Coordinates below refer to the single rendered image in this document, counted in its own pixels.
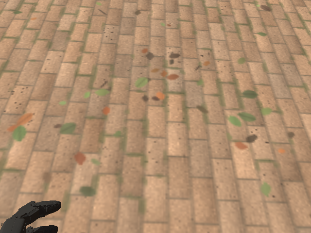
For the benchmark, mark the robot left hand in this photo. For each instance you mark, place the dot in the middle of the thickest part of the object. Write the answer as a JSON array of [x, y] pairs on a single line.
[[29, 213]]

